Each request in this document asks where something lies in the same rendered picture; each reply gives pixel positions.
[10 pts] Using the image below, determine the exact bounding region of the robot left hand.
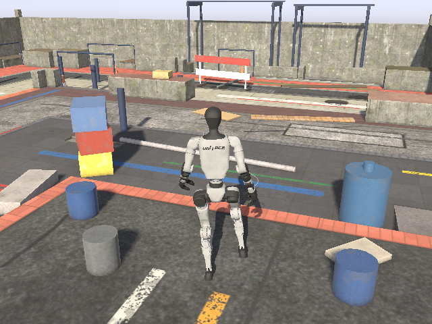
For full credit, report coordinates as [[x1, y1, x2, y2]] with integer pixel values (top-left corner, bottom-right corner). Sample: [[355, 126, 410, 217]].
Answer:
[[179, 179, 194, 190]]

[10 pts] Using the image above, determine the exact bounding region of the robot left forearm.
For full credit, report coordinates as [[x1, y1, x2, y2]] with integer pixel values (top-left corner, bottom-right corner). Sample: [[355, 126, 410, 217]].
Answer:
[[180, 162, 190, 183]]

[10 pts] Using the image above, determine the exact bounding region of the robot left upper arm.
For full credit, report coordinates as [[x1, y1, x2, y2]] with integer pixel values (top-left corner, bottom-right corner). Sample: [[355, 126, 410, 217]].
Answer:
[[183, 136, 200, 173]]

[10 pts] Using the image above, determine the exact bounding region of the right robot foot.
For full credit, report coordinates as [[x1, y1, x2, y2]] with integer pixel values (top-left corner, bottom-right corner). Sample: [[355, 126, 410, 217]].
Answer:
[[238, 245, 247, 258]]

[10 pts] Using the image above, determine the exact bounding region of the robot right upper arm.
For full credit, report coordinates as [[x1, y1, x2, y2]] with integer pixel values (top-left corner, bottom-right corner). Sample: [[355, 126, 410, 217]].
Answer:
[[228, 136, 247, 173]]

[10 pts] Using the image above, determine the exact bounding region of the robot right forearm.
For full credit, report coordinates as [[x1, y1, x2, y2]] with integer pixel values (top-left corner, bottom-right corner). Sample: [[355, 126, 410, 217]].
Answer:
[[240, 163, 255, 193]]

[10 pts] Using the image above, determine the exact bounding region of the robot head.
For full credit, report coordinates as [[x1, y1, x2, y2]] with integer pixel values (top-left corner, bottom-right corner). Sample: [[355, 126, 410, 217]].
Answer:
[[202, 107, 225, 140]]

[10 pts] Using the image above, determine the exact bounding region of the robot right hand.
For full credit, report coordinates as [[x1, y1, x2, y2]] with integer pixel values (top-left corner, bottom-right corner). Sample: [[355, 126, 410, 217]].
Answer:
[[242, 190, 257, 207]]

